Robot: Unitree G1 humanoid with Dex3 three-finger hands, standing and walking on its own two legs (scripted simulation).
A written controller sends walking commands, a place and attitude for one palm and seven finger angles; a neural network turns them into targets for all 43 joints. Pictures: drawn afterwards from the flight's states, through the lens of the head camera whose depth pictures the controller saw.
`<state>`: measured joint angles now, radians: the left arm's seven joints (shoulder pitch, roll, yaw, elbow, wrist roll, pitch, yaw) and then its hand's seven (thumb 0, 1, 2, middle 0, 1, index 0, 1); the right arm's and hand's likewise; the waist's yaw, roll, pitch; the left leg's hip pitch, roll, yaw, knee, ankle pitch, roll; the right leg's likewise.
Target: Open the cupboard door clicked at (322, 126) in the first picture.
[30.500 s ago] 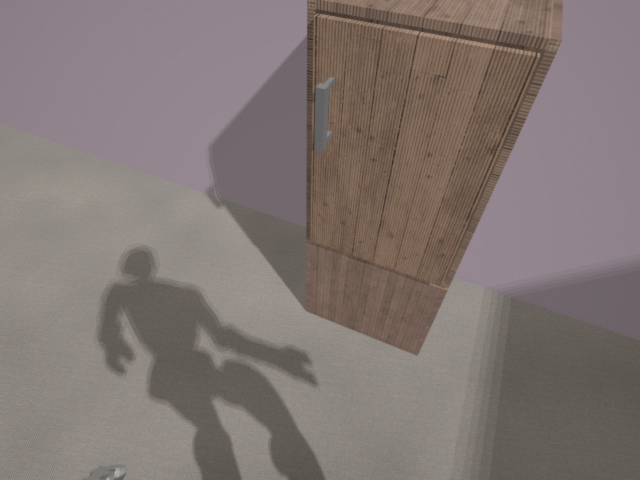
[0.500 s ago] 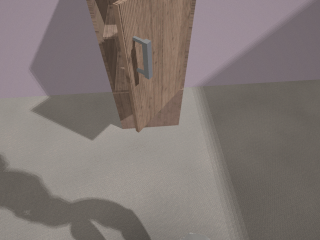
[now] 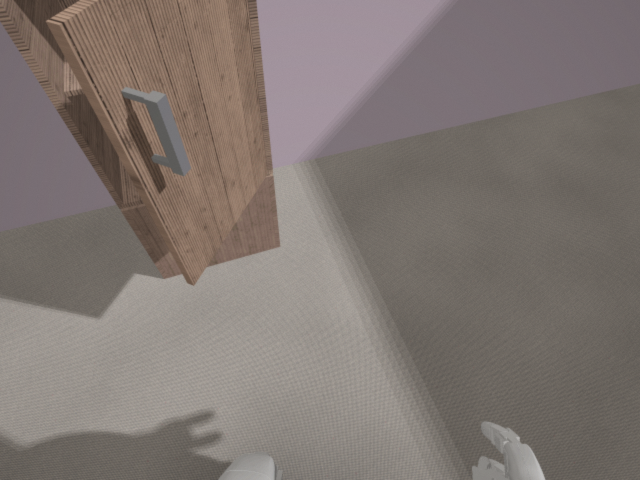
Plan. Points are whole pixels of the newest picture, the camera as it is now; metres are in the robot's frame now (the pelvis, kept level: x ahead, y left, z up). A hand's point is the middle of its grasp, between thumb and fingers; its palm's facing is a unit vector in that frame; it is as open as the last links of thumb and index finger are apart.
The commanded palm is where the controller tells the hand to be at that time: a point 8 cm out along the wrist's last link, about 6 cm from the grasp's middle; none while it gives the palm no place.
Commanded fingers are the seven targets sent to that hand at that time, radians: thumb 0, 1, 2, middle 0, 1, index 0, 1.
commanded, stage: walk to a spot facing it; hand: left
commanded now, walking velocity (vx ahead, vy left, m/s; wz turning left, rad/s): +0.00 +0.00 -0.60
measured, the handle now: (158, 133) +0.53 +0.30 +0.08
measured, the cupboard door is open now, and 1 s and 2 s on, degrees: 48 48 48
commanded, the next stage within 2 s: none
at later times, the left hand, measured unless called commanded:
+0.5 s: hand (231, 429) +0.19 +0.15 -0.16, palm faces -0.31 -0.90 -0.30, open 7.4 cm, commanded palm none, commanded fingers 0.00 0.90 0.90 -0.20 -0.30 -0.20 -0.30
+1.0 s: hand (290, 363) +0.29 +0.08 -0.16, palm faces -0.57 -0.81 -0.15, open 7.4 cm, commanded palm none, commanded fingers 0.00 0.90 0.90 -0.20 -0.30 -0.20 -0.30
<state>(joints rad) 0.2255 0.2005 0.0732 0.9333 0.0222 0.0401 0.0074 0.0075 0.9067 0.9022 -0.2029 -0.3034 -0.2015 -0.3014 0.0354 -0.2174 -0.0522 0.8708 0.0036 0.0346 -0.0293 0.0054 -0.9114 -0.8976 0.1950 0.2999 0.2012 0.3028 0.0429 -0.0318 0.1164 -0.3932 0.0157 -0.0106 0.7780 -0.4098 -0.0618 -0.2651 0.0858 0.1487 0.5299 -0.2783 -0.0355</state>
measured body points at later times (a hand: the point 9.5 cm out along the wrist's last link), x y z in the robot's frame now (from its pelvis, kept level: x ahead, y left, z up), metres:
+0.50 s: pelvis +0.01 -0.02 -0.01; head +0.06 -0.06 +0.43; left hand +0.20 +0.19 -0.14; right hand -0.04 -0.30 -0.16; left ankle +0.01 +0.13 -0.68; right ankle -0.01 -0.13 -0.74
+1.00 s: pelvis +0.11 -0.04 +0.01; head +0.16 -0.03 +0.46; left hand +0.32 +0.12 -0.15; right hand -0.04 -0.23 -0.12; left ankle +0.11 +0.08 -0.74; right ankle +0.03 -0.16 -0.63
